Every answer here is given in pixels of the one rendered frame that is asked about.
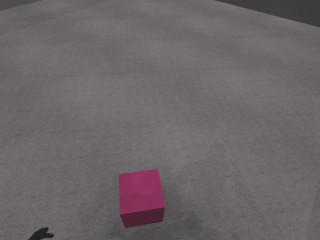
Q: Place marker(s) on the left robot hand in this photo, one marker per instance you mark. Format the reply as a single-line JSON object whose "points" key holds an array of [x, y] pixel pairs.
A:
{"points": [[41, 234]]}

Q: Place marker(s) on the carton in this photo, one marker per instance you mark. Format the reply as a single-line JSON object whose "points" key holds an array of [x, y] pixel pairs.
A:
{"points": [[141, 199]]}

